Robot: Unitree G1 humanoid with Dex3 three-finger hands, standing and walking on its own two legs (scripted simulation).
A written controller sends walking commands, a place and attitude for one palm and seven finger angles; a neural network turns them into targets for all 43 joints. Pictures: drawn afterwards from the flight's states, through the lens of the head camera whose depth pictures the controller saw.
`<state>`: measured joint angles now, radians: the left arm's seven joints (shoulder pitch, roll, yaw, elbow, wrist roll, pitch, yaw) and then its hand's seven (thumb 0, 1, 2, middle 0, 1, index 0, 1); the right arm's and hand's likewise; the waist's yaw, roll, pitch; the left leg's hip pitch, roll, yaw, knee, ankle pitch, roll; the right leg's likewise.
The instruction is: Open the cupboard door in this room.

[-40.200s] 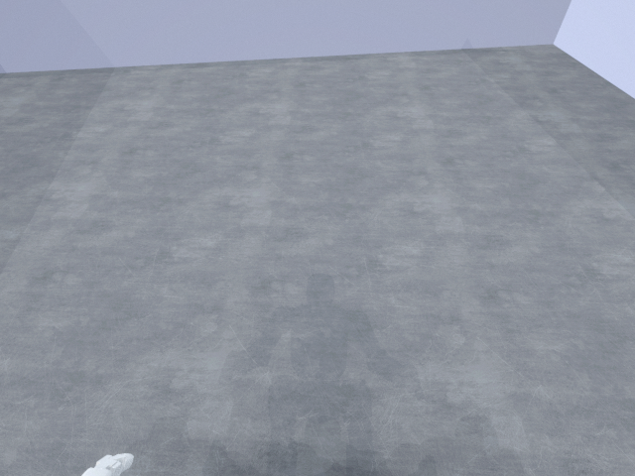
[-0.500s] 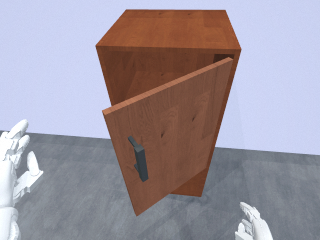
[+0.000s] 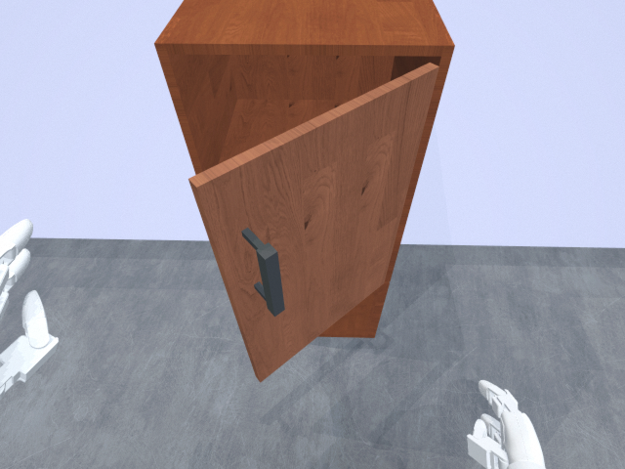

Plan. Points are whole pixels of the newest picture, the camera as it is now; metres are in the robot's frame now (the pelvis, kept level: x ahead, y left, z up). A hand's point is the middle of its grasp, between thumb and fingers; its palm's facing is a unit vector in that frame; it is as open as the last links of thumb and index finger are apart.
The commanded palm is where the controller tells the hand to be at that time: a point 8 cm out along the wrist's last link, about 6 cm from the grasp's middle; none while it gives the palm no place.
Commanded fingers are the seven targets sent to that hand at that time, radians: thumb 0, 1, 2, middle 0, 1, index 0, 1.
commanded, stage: step back with the hand held close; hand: left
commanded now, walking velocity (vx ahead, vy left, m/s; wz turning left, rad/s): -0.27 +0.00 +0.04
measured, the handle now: (263, 273) +0.36 +0.10 +0.04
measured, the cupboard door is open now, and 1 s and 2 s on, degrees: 42 42 42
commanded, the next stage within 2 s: stop stepping back and stand still in 0.68 s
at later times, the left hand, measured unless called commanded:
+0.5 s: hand out of the picture +0.08 +0.29 +0.16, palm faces +0.54 -0.73 -0.42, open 7.4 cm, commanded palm +0.02 +0.32 +0.17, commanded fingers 0.00 0.90 0.90 -0.20 -0.30 -0.20 -0.30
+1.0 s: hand out of the picture +0.01 +0.25 +0.17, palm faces +0.36 -0.80 -0.47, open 7.4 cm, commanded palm -0.03 +0.28 +0.17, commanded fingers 0.00 0.90 0.90 -0.20 -0.30 -0.20 -0.30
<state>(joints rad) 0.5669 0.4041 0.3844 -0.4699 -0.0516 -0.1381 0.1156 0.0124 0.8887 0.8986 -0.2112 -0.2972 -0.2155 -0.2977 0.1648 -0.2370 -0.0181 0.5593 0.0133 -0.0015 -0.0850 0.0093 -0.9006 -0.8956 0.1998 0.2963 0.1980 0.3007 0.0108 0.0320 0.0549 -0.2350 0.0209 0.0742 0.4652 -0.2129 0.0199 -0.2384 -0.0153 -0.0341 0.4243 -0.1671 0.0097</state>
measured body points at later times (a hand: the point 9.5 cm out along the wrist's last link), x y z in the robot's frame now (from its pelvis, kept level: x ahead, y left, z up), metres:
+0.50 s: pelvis -0.09 +0.01 -0.03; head -0.08 +0.03 +0.42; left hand +0.04 +0.32 +0.18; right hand +0.10 -0.21 -0.10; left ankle +0.00 +0.10 -0.74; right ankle +0.04 -0.12 -0.74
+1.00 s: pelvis -0.19 -0.01 -0.01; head -0.19 +0.02 +0.44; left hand -0.01 +0.29 +0.19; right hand -0.04 -0.25 -0.09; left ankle -0.13 +0.07 -0.73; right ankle -0.31 -0.13 -0.74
